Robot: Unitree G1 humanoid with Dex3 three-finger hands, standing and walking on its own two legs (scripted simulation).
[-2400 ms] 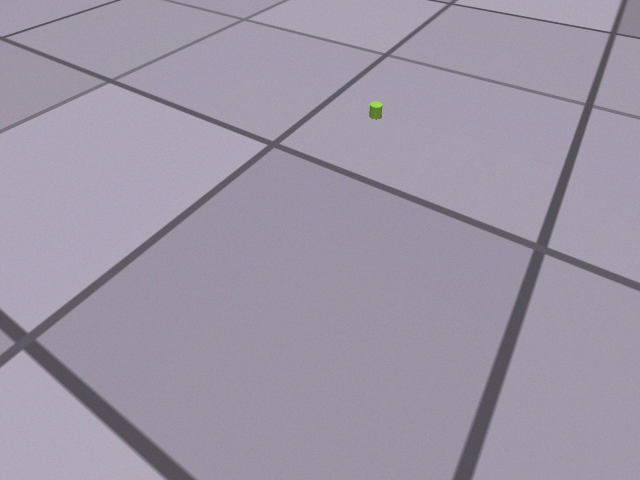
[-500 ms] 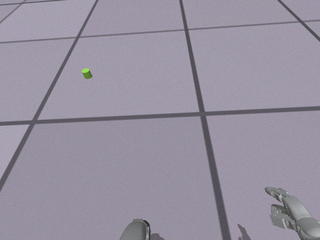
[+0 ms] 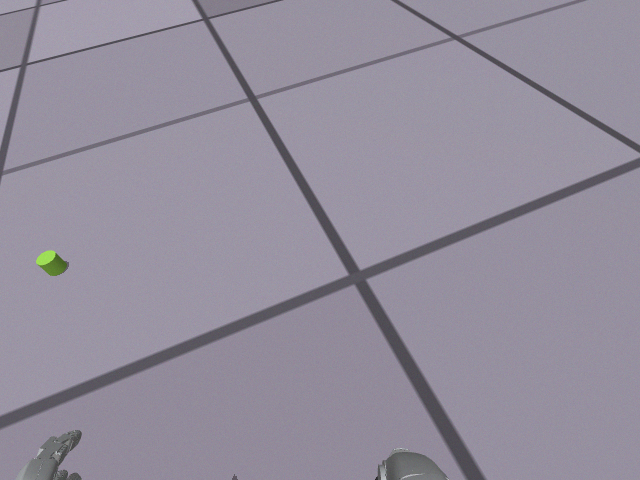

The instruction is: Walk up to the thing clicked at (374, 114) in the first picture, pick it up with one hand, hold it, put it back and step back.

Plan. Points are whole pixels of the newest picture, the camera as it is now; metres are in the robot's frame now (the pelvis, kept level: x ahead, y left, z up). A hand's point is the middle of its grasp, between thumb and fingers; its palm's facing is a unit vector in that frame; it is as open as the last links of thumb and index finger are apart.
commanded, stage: walk up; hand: left
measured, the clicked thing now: (51, 263) +1.14 +1.07 -0.70
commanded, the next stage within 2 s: none
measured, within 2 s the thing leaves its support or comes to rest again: neither
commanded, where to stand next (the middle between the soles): +0.66 +1.19 m, yaw -46 degrees
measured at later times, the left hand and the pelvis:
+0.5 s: hand out of the picture +0.35 +0.53 -0.12, palm faces -0.25 -0.79 -0.56, open 7.4 cm; pelvis +0.22 +0.22 +0.01, yaw -12 degrees
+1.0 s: hand out of the picture +0.53 +0.67 -0.07, palm faces -0.31 -0.69 -0.65, open 7.3 cm; pelvis +0.35 +0.39 +0.01, yaw -22 degrees
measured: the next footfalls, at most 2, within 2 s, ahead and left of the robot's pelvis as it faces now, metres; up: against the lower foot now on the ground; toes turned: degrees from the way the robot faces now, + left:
left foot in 0.32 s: +0.31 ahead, +0.32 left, +0.00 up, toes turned -5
right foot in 0.68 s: +0.39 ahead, +0.17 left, +0.00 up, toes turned -24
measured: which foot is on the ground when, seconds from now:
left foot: up 0.00-0.30, down 0.32-0.70, up 0.72-1.00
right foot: down 0.00-0.34, up 0.36-0.66, down 0.68-1.00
